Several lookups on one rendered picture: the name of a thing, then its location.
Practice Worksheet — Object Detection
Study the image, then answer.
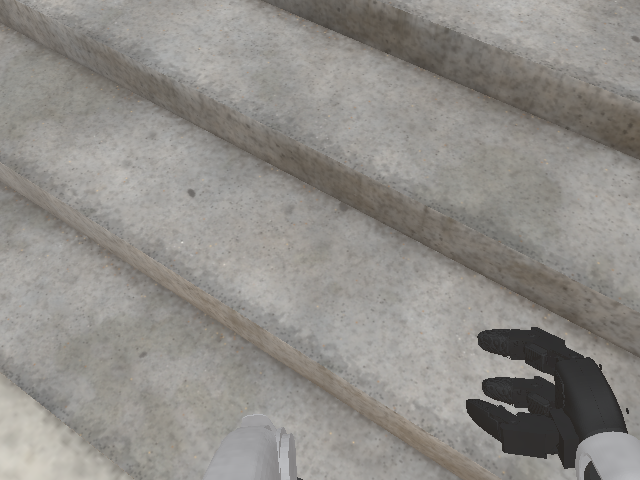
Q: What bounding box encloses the robot left thigh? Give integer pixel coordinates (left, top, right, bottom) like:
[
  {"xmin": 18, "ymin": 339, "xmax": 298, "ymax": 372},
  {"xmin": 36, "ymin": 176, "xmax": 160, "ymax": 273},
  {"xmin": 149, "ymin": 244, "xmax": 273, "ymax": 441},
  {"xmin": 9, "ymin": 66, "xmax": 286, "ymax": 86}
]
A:
[{"xmin": 202, "ymin": 425, "xmax": 297, "ymax": 480}]

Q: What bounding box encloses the right robot forearm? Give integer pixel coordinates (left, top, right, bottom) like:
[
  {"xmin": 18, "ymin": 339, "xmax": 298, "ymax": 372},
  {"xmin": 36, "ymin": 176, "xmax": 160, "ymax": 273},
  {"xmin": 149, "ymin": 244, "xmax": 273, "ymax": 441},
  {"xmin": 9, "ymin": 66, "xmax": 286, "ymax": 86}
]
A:
[{"xmin": 575, "ymin": 431, "xmax": 640, "ymax": 480}]

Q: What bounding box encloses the robot left shin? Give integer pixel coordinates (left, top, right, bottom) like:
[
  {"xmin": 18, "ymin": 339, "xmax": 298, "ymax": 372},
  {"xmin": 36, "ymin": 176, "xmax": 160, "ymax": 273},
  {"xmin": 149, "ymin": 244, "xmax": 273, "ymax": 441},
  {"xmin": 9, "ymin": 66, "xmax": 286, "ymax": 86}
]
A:
[{"xmin": 219, "ymin": 414, "xmax": 277, "ymax": 447}]

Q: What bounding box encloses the robot right hand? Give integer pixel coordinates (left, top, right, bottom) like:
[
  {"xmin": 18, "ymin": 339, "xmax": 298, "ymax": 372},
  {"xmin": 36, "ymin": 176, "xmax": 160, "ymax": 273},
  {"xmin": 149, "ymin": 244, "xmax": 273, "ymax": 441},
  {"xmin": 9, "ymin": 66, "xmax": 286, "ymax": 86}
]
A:
[{"xmin": 466, "ymin": 327, "xmax": 629, "ymax": 469}]

